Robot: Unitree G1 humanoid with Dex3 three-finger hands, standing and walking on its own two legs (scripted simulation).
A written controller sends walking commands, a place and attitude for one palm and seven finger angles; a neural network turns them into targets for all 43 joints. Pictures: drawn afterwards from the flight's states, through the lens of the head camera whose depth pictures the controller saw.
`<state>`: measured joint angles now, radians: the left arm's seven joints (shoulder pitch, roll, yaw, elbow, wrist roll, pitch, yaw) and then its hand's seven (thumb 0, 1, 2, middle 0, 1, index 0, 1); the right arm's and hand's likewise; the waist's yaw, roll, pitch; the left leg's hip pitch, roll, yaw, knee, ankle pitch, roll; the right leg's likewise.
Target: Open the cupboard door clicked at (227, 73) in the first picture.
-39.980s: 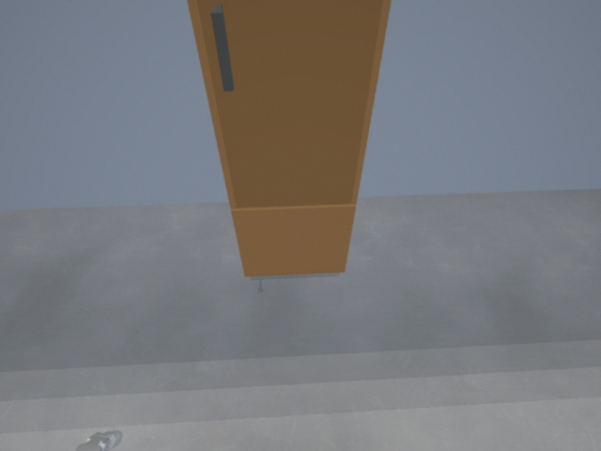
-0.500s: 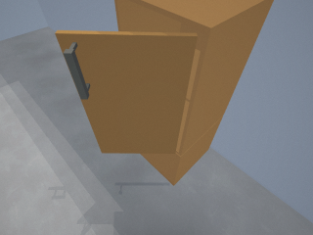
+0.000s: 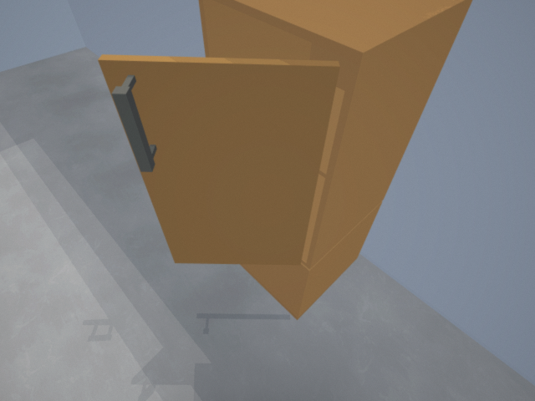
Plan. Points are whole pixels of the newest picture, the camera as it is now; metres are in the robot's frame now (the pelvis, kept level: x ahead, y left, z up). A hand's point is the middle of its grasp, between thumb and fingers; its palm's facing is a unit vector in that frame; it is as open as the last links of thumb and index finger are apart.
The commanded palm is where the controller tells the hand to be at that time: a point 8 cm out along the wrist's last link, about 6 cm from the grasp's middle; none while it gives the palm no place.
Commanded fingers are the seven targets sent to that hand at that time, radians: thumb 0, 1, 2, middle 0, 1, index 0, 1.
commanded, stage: look again from close up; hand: left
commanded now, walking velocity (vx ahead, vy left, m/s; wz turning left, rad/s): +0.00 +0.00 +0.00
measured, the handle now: (139, 125) +0.49 +0.26 +0.15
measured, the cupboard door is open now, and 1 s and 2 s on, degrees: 45 45 45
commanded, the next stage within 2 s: raise the hand with hooked fingers in 0.26 s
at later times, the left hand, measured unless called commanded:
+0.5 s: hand out of the picture +0.13 +0.19 -0.07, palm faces +0.26 -0.95 -0.18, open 7.5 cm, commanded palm +0.10 +0.24 -0.05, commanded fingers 0.00 0.71 0.82 -0.21 -0.42 -0.21 -0.42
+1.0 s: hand (118, 359) +0.16 +0.21 +0.02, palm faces +0.07 -1.00 -0.07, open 9.9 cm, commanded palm +0.14 +0.27 +0.03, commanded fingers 0.00 0.13 0.57 -0.25 -0.80 -0.25 -0.80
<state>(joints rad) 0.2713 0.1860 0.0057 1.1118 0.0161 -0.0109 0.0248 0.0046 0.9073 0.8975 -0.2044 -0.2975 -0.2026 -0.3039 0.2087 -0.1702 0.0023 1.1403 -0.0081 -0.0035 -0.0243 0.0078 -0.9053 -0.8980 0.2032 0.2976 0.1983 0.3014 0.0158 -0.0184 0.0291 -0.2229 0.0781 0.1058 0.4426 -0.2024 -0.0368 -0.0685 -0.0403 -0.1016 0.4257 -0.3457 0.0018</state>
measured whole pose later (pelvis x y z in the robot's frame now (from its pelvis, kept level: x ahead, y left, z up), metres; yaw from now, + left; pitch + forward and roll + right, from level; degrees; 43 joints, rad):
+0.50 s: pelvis -0.01 +0.01 -0.01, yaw +1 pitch +1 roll +1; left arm 0.47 0.15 0.03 0.24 -0.12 -0.05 0.10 0.02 0.88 0.88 -0.21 -0.32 -0.21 -0.32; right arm 0.28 -0.20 -0.02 0.88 0.05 -0.20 -0.08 0.01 -0.91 -0.90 0.20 0.30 0.20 0.30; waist 0.01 0.01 0.02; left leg -0.31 0.05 0.10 0.51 -0.21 -0.02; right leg -0.17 -0.07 -0.11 0.55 -0.39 0.01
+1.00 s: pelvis -0.06 -0.01 -0.05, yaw +2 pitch +6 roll -2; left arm 0.27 0.26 0.24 0.08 -0.31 -0.39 -0.32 0.01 0.35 0.66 -0.24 -0.65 -0.24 -0.66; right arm 0.20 -0.23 0.02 0.64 0.04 -0.23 -0.11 0.02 -0.90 -0.90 0.21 0.30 0.20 0.30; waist 0.03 0.03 -0.05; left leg -0.69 0.12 0.00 0.90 -0.31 -0.04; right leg -0.51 -0.03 -0.16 0.91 -0.51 -0.03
